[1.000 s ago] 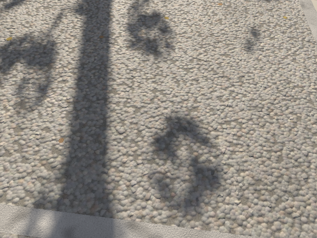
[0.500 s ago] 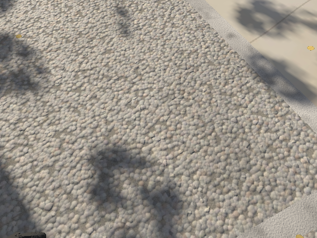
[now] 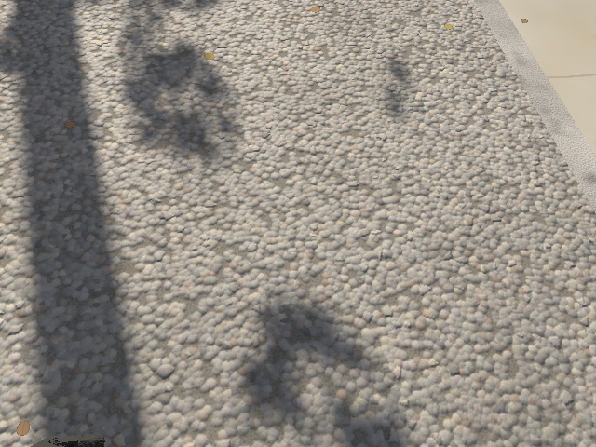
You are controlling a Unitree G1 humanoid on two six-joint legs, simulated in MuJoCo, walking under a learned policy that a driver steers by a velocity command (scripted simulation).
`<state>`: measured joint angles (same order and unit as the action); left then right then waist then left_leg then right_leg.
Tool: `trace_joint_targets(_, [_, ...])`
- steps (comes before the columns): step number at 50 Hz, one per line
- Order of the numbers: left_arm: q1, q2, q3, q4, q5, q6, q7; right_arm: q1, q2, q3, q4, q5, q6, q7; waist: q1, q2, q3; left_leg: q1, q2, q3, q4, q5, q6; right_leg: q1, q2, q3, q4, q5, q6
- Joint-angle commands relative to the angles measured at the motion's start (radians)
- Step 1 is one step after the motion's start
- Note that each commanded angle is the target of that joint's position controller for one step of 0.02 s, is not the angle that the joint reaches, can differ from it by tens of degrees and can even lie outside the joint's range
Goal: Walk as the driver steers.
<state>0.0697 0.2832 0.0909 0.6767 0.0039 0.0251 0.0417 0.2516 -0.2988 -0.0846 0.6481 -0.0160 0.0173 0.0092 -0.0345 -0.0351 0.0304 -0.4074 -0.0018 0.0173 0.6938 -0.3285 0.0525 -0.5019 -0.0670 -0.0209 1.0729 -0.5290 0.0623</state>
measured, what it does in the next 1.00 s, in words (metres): walks ahead, turning right: right foot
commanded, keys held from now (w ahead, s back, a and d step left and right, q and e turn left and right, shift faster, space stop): q+shift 0.10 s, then e+shift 0.16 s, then w+e+shift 0.52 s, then w+q+shift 0.22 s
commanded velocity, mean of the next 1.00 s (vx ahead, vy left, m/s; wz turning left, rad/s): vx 0.52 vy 0.00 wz -0.21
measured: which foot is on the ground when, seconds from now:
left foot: down 0.00-0.62, up 0.64-1.00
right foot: up 0.00-0.60, down 0.62-1.00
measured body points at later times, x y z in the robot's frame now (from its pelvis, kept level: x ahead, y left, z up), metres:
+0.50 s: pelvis +0.07 -0.02 +0.02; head +0.08 -0.04 +0.47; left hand +0.18 +0.26 -0.07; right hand +0.21 -0.28 -0.08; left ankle +0.02 +0.09 -0.72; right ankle +0.07 -0.16 -0.68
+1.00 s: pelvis +0.37 -0.17 -0.01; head +0.41 -0.19 +0.44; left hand +0.42 +0.11 -0.12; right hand +0.53 -0.45 -0.09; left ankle +0.62 -0.13 -0.69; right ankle +0.13 -0.16 -0.72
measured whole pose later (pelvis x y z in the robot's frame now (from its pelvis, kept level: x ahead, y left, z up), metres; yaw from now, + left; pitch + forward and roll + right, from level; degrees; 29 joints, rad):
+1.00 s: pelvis +0.37 -0.17 -0.01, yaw -17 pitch +4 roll +1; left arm 0.49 0.29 0.03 0.83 0.01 -0.10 -0.01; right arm 0.04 -0.29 0.00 0.66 -0.03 -0.03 0.06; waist 0.07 0.01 0.02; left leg -0.72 0.02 0.12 0.57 0.03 0.07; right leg 0.28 0.09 0.12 0.05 -0.37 -0.12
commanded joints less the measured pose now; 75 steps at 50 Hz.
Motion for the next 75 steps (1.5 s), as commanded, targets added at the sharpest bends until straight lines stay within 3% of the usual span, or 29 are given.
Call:
trace_joint_targets(1, [-0.088, 0.087, 0.026, -0.101, 0.007, -0.026, 0.019, -0.011, -0.196, -0.055, -0.089, 0.030, -0.027, -0.018, 0.015, 0.134, -0.116, 0.306, 0.255, -0.446, -0.331, 0.435, 0.186, -0.302, 0.039, 0.133, 0.179, 0.069, -0.024])
trace_joint_targets(7, [-0.008, 0.059, 0.013, -0.041, 0.002, -0.030, 0.003, -0.068, -0.144, -0.031, -0.129, 0.027, 0.003, -0.061, 0.034, 0.127, -0.189, 0.315, 0.185, -0.347, -0.295, 0.461, 0.142, -0.188, 0.074, 0.113, -0.034, 0.250, 0.015])
trace_joint_targets(12, [0.041, 0.032, -0.013, -0.005, -0.005, -0.018, -0.018, -0.109, -0.038, 0.026, -0.099, -0.016, -0.004, -0.039, 0.018, 0.161, -0.168, 0.178, 0.174, -0.267, -0.324, 0.337, 0.152, 0.064, -0.006, 0.079, -0.244, 0.262, 0.017])
trace_joint_targets(16, [0.022, 0.127, 0.002, -0.041, -0.044, -0.033, -0.037, -0.041, -0.194, -0.018, -0.061, -0.005, -0.020, -0.013, -0.053, 0.227, -0.040, 0.182, 0.254, -0.428, -0.485, -0.375, 0.188, -0.029, 0.027, 0.013, -0.260, 0.149, -0.048])
trace_joint_targets(18, [0.004, 0.120, 0.000, -0.052, -0.054, -0.053, -0.043, -0.010, -0.177, -0.016, -0.041, 0.010, -0.042, -0.023, -0.062, 0.187, 0.019, 0.320, 0.321, -0.514, -0.510, -0.435, 0.190, -0.205, -0.004, 0.065, -0.250, 0.110, -0.091])
trace_joint_targets(24, [0.039, 0.060, -0.016, -0.063, -0.048, -0.085, -0.067, -0.021, -0.142, -0.025, -0.027, 0.026, -0.096, -0.018, -0.036, 0.117, -0.030, 0.444, 0.324, -0.323, -0.533, -0.219, 0.140, -0.261, -0.071, 0.049, -0.242, 0.157, -0.128])
trace_joint_targets(25, [0.023, 0.089, -0.011, -0.070, 0.044, -0.050, -0.108, 0.014, -0.143, -0.019, -0.011, -0.047, -0.085, -0.010, -0.033, 0.086, -0.054, 0.358, 0.286, -0.210, -0.550, -0.239, 0.113, -0.117, 0.003, -0.029, -0.308, 0.150, -0.122])
trace_joint_targets(28, [0.104, 0.083, -0.009, -0.063, 0.019, -0.026, -0.140, -0.064, -0.163, -0.029, -0.010, -0.033, -0.078, 0.002, 0.036, 0.173, -0.033, 0.167, 0.237, -0.040, -0.512, -0.264, 0.057, 0.156, 0.044, -0.130, -0.419, 0.221, -0.138])
trace_joint_targets(30, [0.291, 0.110, 0.004, 0.003, 0.025, -0.034, -0.126, -0.082, -0.138, -0.018, -0.006, -0.034, -0.074, -0.001, 0.130, 0.057, -0.066, 0.014, 0.185, 0.088, -0.248, -0.148, 0.025, 0.428, 0.109, -0.150, -0.462, 0.193, -0.167])
trace_joint_targets(31, [0.538, 0.178, 0.029, 0.077, 0.033, -0.045, -0.108, -0.128, -0.087, 0.001, -0.027, -0.052, -0.074, -0.001, 0.248, -0.155, -0.125, -0.163, 0.097, 0.190, 0.204, 0.037, -0.005, 0.652, 0.035, 0.052, -0.551, 0.004, -0.220])
trace_joint_targets(32, [0.559, 0.277, 0.032, 0.046, 0.032, -0.058, -0.093, -0.209, 0.030, 0.037, -0.109, -0.058, -0.079, 0.008, 0.224, -0.372, -0.095, -0.532, -0.049, 0.092, 0.516, -0.250, -0.048, 0.711, -0.195, 0.639, -0.786, -0.338, -0.321])
trace_joint_targets(33, [0.450, 0.275, 0.033, -0.007, 0.020, -0.050, -0.077, -0.247, -0.017, 0.036, -0.142, -0.063, -0.095, 0.015, 0.210, -0.241, -0.059, -0.672, -0.017, -0.069, 0.606, -0.170, -0.053, 0.694, -0.256, 0.876, -0.945, -0.374, -0.381])
trace_joint_targets(36, [0.357, 0.219, 0.019, -0.020, 0.010, -0.053, -0.058, -0.149, -0.114, 0.022, -0.070, -0.063, -0.106, 0.031, 0.095, 0.013, -0.006, -0.514, 0.096, -0.077, 0.482, 0.040, -0.078, 0.510, -0.150, 0.576, -0.880, -0.118, -0.332])
trace_joint_targets(41, [0.376, 0.158, -0.003, 0.018, 0.000, -0.094, -0.059, -0.191, -0.093, 0.042, -0.057, -0.042, -0.053, 0.043, 0.072, -0.014, 0.079, -0.412, 0.083, 0.006, 0.227, 0.215, -0.117, 0.399, -0.028, 0.363, -0.974, 0.213, -0.324])
trace_joint_targets(47, [0.443, 0.145, -0.020, 0.106, -0.003, -0.133, -0.056, -0.370, -0.049, 0.067, -0.086, -0.010, -0.064, 0.057, 0.129, -0.030, 0.108, -0.275, 0.042, 0.112, -0.102, 0.426, 0.002, 0.531, -0.050, 0.156, -1.047, 0.741, -0.227])
trace_joint_targets(50, [0.431, 0.193, -0.017, 0.137, 0.020, -0.138, -0.036, -0.281, -0.080, 0.057, -0.054, -0.003, -0.066, 0.046, 0.063, -0.076, 0.009, -0.084, -0.071, 0.153, -0.119, 0.323, 0.073, 0.649, -0.093, 0.055, -0.902, 1.404, -0.171])
trace_joint_targets(52, [0.383, 0.223, -0.006, 0.136, 0.060, -0.113, -0.015, 0.021, -0.141, 0.030, 0.038, 0.006, -0.061, 0.030, -0.086, -0.114, -0.144, 0.163, -0.147, 0.154, -0.067, 0.199, 0.107, 0.680, -0.116, 0.012, -0.545, 1.727, -0.143])
trace_joint_targets(53, [0.311, 0.237, -0.002, 0.123, 0.065, -0.099, -0.008, 0.260, -0.168, 0.013, 0.112, 0.006, -0.059, 0.018, -0.211, -0.084, -0.218, 0.397, -0.126, 0.131, -0.106, 0.173, 0.132, 0.556, -0.099, -0.037, -0.225, 1.685, -0.129])
trace_joint_targets(54, [0.291, 0.178, -0.018, 0.086, 0.046, -0.106, -0.012, 0.405, -0.254, -0.024, 0.146, -0.009, -0.050, 0.002, -0.247, 0.080, -0.285, 0.676, 0.028, -0.146, -0.088, -0.131, 0.229, 0.218, 0.000, -0.043, 0.246, 1.236, -0.103])
trace_joint_targets(55, [0.341, 0.082, -0.042, 0.049, 0.018, -0.131, -0.045, 0.320, -0.292, -0.037, 0.155, -0.007, -0.043, 0.008, -0.101, 0.390, -0.321, 0.831, 0.259, -0.815, -0.320, -0.290, 0.394, -0.191, 0.227, 0.032, 0.551, 0.146, -0.047])
trace_joint_targets(56, [0.249, 0.124, -0.053, 0.020, 0.031, -0.149, -0.042, 0.204, -0.234, -0.034, 0.125, 0.001, -0.048, 0.017, -0.102, 0.202, -0.245, 0.763, 0.259, -0.912, -0.417, -0.285, 0.397, -0.300, 0.163, 0.156, 0.562, 0.191, -0.080])
trace_joint_targets(58, [0.151, 0.133, -0.069, -0.010, 0.044, -0.168, -0.051, 0.177, -0.142, -0.015, 0.143, 0.004, -0.057, 0.011, -0.042, -0.027, -0.091, 0.467, 0.215, -0.712, -0.466, -0.186, 0.327, -0.234, 0.051, 0.166, 0.368, 0.258, -0.099])
trace_joint_targets(62, [0.109, 0.084, -0.099, -0.069, 0.086, -0.099, -0.059, 0.134, -0.139, 0.000, 0.159, 0.005, -0.093, 0.002, 0.077, 0.014, 0.073, 0.081, 0.089, -0.501, -0.537, -0.035, 0.301, -0.150, -0.027, 0.118, 0.103, 0.179, -0.043])
trace_joint_targets(65, [-0.078, 0.062, -0.121, -0.149, 0.054, -0.101, -0.080, 0.115, -0.161, -0.014, 0.136, 0.012, -0.107, 0.004, 0.038, 0.040, 0.128, -0.113, 0.012, -0.397, -0.615, 0.051, 0.250, 0.014, -0.031, 0.046, -0.250, 0.437, -0.007])
trace_joint_targets(70, [-0.148, 0.080, -0.110, -0.163, 0.030, -0.108, -0.074, 0.201, -0.199, -0.039, 0.152, 0.029, -0.103, 0.010, -0.047, 0.072, 0.043, 0.133, 0.029, -0.405, -0.505, 0.418, 0.159, 0.160, 0.035, 0.027, -0.520, 0.638, -0.024])
trace_joint_targets(72, [-0.059, 0.130, -0.085, -0.136, 0.033, -0.116, -0.056, 0.215, -0.225, -0.046, 0.158, 0.018, -0.096, -0.001, -0.008, 0.073, -0.045, 0.260, 0.035, -0.405, -0.305, 0.682, 0.120, 0.268, 0.083, 0.025, -0.571, 0.476, -0.040])
trace_joint_targets(73, [0.088, 0.165, -0.065, -0.100, 0.032, -0.123, -0.043, 0.193, -0.251, -0.050, 0.157, 0.012, -0.096, 0.002, 0.078, 0.057, -0.143, 0.250, 0.006, -0.377, -0.099, 0.753, 0.096, 0.442, 0.090, 0.018, -0.577, 0.403, -0.053])
trace_joint_targets(74, [0.295, 0.221, -0.036, -0.062, 0.042, -0.129, -0.021, 0.148, -0.229, -0.045, 0.145, 0.008, -0.107, 0.006, 0.188, 0.053, -0.249, 0.099, -0.033, -0.351, 0.168, 0.637, 0.078, 0.697, -0.006, 0.092, -0.525, 0.286, -0.079])
trace_joint_targets(75, [0.488, 0.304, -0.006, -0.035, 0.079, -0.130, -0.002, 0.138, -0.065, -0.004, 0.101, 0.021, -0.120, -0.001, 0.227, -0.154, -0.397, -0.138, -0.107, -0.247, 0.525, 0.040, 0.074, 0.954, -0.308, 0.436, -0.580, -0.112, -0.123])
Keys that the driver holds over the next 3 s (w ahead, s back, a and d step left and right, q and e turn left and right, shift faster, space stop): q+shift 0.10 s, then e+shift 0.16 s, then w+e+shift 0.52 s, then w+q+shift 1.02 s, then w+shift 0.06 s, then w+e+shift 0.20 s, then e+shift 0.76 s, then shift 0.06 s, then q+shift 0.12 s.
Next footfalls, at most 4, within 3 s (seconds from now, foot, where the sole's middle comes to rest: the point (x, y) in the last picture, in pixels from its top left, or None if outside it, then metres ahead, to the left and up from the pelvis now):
0.62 right None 0.17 -0.17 -0.76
1.06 left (356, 358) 0.66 -0.18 -0.76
1.48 right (436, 233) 1.04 -0.45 -0.76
1.92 left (317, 145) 1.38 -0.13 -0.76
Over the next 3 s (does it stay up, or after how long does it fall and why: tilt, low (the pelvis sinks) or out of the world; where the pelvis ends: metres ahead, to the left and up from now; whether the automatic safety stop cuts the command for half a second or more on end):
stays up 1.78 0.01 0.01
